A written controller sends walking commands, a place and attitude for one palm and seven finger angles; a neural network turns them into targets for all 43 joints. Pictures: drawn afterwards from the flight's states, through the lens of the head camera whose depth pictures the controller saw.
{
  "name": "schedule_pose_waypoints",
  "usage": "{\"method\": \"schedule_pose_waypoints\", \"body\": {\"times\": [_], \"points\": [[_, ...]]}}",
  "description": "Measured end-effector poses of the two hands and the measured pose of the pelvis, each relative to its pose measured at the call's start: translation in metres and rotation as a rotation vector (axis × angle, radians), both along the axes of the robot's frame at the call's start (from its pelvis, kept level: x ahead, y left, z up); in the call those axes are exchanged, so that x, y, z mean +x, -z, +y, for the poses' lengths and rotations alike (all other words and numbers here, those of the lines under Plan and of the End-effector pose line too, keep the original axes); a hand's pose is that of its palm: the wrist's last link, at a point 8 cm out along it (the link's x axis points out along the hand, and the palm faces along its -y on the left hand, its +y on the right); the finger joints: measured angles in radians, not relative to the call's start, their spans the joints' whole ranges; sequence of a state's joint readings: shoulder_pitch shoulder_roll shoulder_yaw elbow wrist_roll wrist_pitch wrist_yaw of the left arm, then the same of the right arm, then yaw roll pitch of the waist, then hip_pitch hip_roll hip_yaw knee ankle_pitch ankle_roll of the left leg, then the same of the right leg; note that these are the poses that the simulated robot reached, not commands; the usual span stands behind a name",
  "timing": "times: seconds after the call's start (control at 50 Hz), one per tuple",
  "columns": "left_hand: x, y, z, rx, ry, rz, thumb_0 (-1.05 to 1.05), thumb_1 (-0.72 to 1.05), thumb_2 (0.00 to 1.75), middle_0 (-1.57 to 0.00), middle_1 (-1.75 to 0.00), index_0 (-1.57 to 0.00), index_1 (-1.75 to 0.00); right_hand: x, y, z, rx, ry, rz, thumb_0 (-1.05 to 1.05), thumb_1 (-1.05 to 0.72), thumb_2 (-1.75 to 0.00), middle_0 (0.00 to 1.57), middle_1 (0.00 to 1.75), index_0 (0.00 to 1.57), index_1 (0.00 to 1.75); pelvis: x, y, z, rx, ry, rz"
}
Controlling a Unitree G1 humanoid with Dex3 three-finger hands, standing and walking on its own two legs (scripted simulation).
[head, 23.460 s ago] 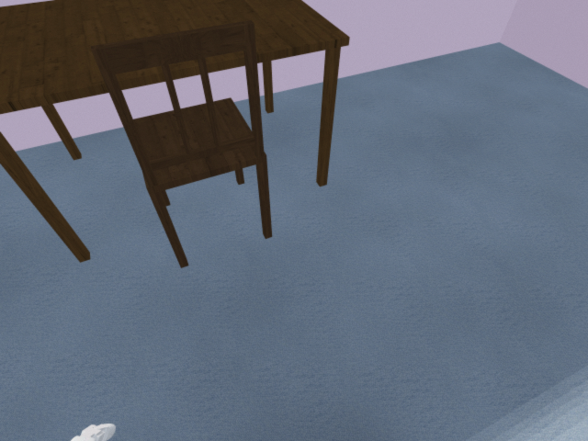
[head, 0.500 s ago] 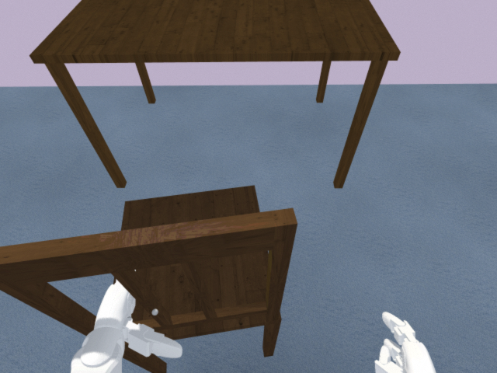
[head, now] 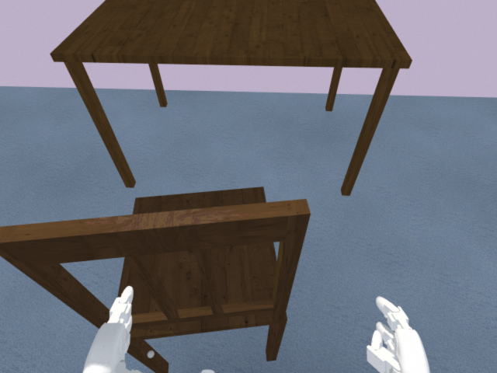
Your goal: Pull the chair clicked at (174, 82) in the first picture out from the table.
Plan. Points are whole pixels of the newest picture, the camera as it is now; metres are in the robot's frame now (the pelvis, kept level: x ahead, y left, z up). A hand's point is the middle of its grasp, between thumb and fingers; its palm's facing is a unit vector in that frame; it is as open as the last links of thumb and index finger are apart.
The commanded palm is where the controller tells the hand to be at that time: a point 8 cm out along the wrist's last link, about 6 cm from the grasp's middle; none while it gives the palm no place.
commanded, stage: draw the fingers out of the gap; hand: left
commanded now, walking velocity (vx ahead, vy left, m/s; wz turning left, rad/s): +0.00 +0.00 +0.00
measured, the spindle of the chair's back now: (156, 288) +0.27 +0.17 -0.04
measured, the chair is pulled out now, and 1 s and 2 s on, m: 0.59 0.59 0.60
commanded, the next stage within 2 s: draw the hand back to the body in 0.14 s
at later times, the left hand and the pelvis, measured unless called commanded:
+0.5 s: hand (133, 350) +0.16 +0.16 +0.04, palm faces +0.02 -1.00 -0.07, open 17.5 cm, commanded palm +0.12 +0.23 +0.05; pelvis -0.01 +0.00 -0.02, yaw +0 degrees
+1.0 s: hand (85, 340) +0.16 +0.21 +0.08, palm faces +0.09 -0.91 -0.41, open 15.1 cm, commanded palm +0.14 +0.27 +0.15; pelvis +0.01 +0.00 +0.03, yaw -1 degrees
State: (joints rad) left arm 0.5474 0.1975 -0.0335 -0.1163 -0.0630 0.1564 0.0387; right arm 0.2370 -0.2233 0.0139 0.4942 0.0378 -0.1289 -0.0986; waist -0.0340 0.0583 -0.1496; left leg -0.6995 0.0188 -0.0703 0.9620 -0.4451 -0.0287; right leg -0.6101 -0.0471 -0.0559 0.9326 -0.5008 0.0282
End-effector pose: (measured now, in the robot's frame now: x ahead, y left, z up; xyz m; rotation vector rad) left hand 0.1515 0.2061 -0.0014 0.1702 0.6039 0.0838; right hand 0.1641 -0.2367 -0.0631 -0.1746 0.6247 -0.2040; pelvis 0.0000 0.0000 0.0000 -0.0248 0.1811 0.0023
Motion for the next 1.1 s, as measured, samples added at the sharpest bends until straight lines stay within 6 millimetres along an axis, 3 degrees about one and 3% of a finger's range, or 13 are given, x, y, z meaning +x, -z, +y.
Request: {"method": "schedule_pose_waypoints", "body": {"times": [0.3,0.4,0.54,0.62,0.72,0.8,0.9,1.1], "points": [[-0.034,-0.001,0.002,-0.026,-0.023,0.020,-0.01,-0.53,0.21,0.00,0.00,0.00,0.00,0.005,0.003,0.003,-0.001,0.018,-0.016,0.01,-0.90,-0.90,0.20,0.30,0.20,0.30,0.002,0.007,0.002,-0.011,-0.005,0.017],[-0.026,-0.025,0.000,-0.113,-0.003,-0.217,-0.01,-0.53,0.21,0.00,0.00,0.00,0.00,0.006,0.010,0.003,-0.009,0.009,-0.029,0.01,-0.90,-0.90,0.20,0.30,0.20,0.30,-0.001,0.015,0.002,-0.017,-0.006,0.030],[-0.007,-0.055,0.011,-0.098,0.109,-0.527,-0.01,-0.54,0.21,0.00,0.00,0.00,0.00,0.005,0.028,0.007,0.035,0.007,-0.010,0.01,-0.90,-0.90,0.20,0.30,0.20,0.30,-0.009,0.026,0.001,-0.020,0.003,0.038],[-0.007,-0.059,0.019,-0.098,0.124,-0.490,-0.01,-0.54,0.20,0.00,0.00,0.00,0.00,0.004,0.027,0.010,0.064,0.026,-0.009,0.01,-0.90,-0.90,0.20,0.30,0.20,0.30,-0.009,0.023,0.001,-0.019,0.006,0.016],[-0.010,-0.080,0.029,-0.078,0.099,-0.485,-0.01,-0.54,0.21,0.00,0.00,0.00,0.00,0.005,0.013,0.013,0.066,0.032,-0.042,0.01,-0.90,-0.90,0.20,0.30,0.20,0.30,-0.004,0.012,0.001,-0.018,0.006,-0.013],[-0.011,-0.084,0.033,-0.033,0.104,-0.430,-0.01,-0.49,0.23,-0.01,-0.01,-0.03,-0.01,0.008,0.001,0.012,0.048,0.024,-0.063,0.01,-0.90,-0.90,0.20,0.30,0.20,0.30,-0.001,0.003,0.001,-0.017,0.009,-0.036],[-0.012,-0.099,0.040,0.179,0.047,-0.299,-0.01,-0.38,0.28,-0.03,-0.04,-0.10,-0.06,0.014,-0.016,0.014,0.018,0.013,-0.044,0.01,-0.90,-0.90,0.20,0.30,0.20,0.30,0.006,-0.014,0.001,-0.015,0.016,-0.096],[-0.008,-0.115,0.054,0.289,-0.034,-0.189,0.00,-0.05,0.44,-0.09,-0.11,-0.25,-0.16,0.031,-0.031,0.023,0.018,-0.048,-0.029,0.01,-0.90,-0.90,0.20,0.30,0.20,0.30,0.020,-0.037,0.001,0.003,0.018,-0.176]]}}
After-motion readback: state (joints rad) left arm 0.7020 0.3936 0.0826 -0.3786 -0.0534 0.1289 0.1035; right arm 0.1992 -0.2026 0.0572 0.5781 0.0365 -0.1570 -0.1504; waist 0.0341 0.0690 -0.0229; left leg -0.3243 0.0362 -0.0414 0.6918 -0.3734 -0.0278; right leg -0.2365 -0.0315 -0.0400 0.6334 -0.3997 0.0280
